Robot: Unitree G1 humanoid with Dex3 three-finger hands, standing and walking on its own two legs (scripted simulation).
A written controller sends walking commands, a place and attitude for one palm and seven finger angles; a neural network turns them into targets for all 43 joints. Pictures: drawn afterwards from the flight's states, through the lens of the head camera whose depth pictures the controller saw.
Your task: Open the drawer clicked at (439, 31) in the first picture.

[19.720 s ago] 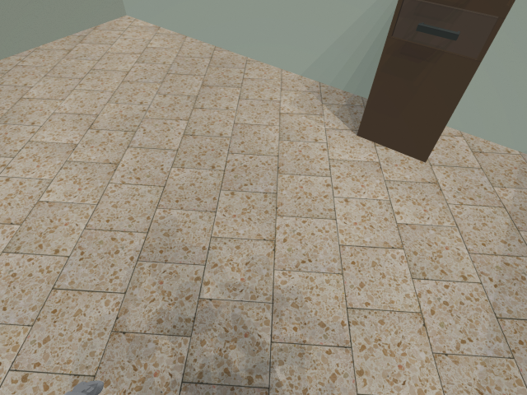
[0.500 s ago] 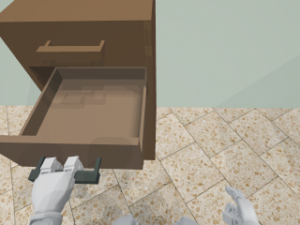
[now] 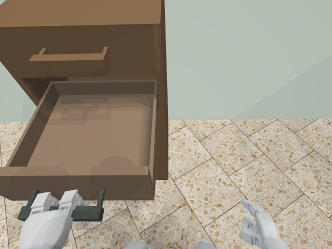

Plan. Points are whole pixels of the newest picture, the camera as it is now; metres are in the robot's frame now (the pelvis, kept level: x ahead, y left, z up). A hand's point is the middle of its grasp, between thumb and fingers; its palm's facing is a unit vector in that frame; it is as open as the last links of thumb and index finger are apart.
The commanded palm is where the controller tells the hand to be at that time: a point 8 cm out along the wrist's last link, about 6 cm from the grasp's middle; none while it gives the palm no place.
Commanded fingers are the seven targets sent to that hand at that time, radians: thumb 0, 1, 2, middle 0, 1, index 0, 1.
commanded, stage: open the thumb to release the handle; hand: left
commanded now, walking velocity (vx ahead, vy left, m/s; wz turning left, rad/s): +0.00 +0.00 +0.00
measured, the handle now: (65, 203) +0.22 +0.25 +0.00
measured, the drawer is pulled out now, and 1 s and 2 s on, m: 0.30 0.29 0.28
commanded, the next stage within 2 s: lift the hand off the handle in 0.52 s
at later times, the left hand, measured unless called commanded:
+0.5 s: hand (59, 232) +0.16 +0.25 -0.01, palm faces -0.03 -0.07 -1.00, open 11.9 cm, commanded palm +0.14 +0.24 +0.04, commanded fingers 0.00 -0.50 0.30 -0.30 -1.20 -0.30 -1.20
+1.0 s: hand (60, 221) +0.18 +0.26 -0.01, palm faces -0.02 -0.06 -1.00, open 13.7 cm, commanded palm +0.16 +0.25 +0.05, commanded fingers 0.00 -0.50 0.30 -0.30 -1.20 -0.30 -1.20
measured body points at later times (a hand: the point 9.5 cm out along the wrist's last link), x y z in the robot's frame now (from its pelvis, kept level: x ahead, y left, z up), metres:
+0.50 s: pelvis -0.01 +0.00 +0.00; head +0.04 -0.02 +0.45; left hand +0.16 +0.25 +0.04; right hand +0.19 -0.22 -0.10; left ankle -0.01 +0.12 -0.67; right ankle +0.01 -0.11 -0.67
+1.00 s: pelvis -0.02 -0.01 +0.00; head +0.04 -0.03 +0.45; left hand +0.18 +0.26 +0.04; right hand +0.18 -0.23 -0.11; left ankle -0.01 +0.12 -0.67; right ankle +0.01 -0.11 -0.67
